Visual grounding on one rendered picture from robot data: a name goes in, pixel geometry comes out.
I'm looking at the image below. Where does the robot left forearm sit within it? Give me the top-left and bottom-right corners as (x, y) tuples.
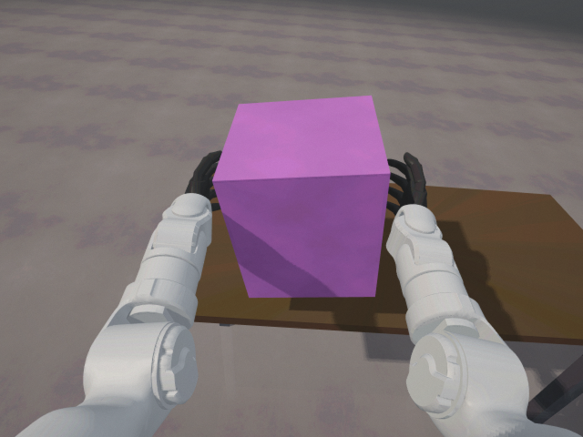
(83, 193), (212, 395)

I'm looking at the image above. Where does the robot left upper arm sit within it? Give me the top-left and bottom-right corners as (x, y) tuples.
(16, 321), (199, 437)

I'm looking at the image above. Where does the carton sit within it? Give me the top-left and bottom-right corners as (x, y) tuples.
(212, 96), (391, 298)

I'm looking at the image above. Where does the robot right hand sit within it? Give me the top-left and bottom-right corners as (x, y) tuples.
(386, 152), (427, 215)

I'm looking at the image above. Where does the table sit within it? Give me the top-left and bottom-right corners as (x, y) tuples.
(194, 173), (583, 424)

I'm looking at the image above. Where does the robot right upper arm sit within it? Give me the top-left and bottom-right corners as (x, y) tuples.
(406, 330), (582, 437)

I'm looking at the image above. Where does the robot left hand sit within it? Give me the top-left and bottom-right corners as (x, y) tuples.
(185, 151), (222, 211)

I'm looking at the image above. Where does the robot right forearm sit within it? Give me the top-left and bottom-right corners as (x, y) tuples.
(386, 204), (529, 400)

